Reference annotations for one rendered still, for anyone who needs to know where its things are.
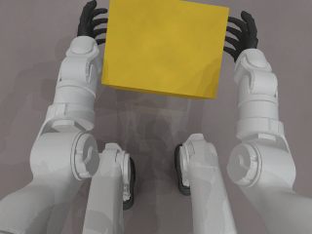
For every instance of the right robot forearm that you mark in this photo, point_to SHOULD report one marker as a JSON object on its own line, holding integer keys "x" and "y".
{"x": 258, "y": 112}

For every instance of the left robot hand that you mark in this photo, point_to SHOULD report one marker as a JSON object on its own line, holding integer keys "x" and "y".
{"x": 87, "y": 23}

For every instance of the right robot upper arm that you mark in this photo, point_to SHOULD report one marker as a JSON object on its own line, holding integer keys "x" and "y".
{"x": 265, "y": 174}

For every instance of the left robot upper arm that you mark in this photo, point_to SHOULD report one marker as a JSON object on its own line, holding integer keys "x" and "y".
{"x": 60, "y": 163}

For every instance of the robot left shin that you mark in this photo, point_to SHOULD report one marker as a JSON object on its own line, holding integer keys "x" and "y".
{"x": 127, "y": 190}

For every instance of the left robot forearm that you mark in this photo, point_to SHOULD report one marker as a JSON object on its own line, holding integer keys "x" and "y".
{"x": 76, "y": 90}

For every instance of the left robot foot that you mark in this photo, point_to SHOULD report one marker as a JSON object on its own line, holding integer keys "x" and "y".
{"x": 127, "y": 204}

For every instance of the right robot hand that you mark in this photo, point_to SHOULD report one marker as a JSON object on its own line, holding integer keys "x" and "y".
{"x": 247, "y": 35}

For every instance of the carton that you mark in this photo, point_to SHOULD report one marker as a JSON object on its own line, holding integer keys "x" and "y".
{"x": 164, "y": 47}

